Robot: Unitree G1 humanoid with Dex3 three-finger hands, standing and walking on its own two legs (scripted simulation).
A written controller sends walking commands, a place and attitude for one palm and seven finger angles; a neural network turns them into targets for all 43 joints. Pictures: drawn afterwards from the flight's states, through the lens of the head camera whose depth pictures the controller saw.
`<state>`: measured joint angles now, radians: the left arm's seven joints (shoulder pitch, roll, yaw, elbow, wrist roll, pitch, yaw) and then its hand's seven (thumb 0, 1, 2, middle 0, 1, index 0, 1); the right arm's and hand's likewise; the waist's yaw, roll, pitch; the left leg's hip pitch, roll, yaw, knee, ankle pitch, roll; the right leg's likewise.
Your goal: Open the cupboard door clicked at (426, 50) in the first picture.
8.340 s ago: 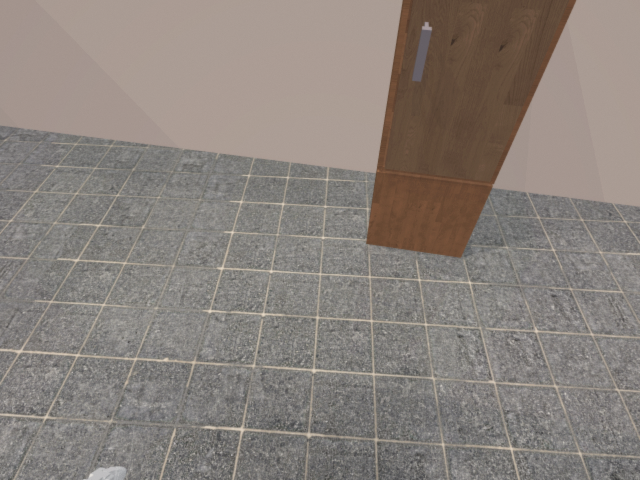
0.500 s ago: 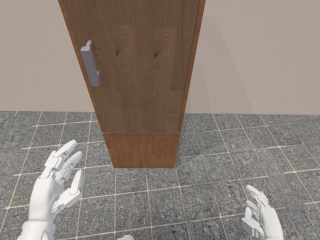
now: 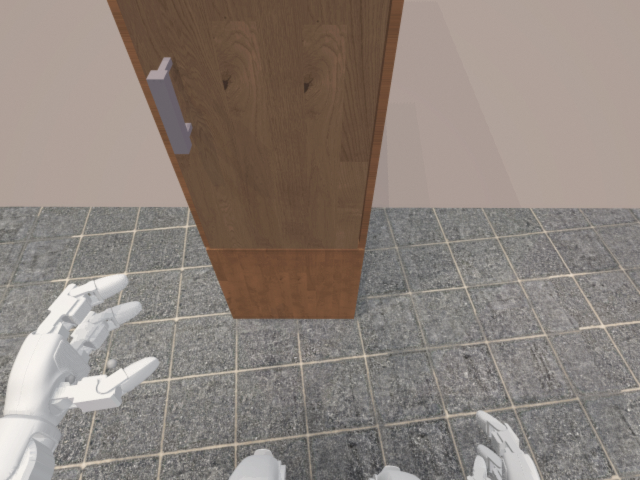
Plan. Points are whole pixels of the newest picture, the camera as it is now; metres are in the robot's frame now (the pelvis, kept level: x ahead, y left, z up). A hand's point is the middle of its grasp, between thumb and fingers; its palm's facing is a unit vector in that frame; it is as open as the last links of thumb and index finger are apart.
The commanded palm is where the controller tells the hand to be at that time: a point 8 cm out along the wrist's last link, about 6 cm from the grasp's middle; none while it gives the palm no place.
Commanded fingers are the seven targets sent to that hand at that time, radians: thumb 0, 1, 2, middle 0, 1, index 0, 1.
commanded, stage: raise the hand with hooked fingers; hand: left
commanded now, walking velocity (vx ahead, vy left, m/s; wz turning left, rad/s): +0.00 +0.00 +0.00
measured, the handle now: (174, 106) +0.61 +0.26 +0.12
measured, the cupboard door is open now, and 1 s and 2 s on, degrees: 0 0 0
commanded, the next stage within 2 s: move the hooked fingers beside the handle in 1.30 s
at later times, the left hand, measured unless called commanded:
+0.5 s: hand (62, 306) +0.27 +0.29 +0.11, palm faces +0.08 -1.00 -0.04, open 13.6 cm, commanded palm +0.25 +0.34 +0.12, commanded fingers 0.00 -0.50 0.30 -0.30 -1.20 -0.30 -1.20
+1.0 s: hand (57, 254) +0.32 +0.30 +0.14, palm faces +0.06 -1.00 -0.02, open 14.0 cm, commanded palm +0.28 +0.34 +0.15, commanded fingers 0.00 -0.50 0.30 -0.30 -1.20 -0.30 -1.20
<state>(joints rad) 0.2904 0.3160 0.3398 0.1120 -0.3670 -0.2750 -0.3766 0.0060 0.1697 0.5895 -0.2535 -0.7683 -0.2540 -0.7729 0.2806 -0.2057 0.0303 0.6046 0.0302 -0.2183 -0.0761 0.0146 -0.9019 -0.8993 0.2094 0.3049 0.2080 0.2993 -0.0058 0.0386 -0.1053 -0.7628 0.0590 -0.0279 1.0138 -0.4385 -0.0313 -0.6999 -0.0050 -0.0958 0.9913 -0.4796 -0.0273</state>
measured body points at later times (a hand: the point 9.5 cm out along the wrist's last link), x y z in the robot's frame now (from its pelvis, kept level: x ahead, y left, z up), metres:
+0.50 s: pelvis +0.02 +0.03 +0.03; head +0.04 +0.04 +0.48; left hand +0.26 +0.34 +0.11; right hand +0.20 -0.20 -0.03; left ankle +0.04 +0.14 -0.67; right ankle +0.01 -0.10 -0.67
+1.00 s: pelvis +0.02 +0.02 +0.04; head +0.04 +0.02 +0.49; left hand +0.31 +0.35 +0.15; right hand +0.17 -0.23 -0.04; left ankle +0.04 +0.14 -0.67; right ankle +0.01 -0.10 -0.67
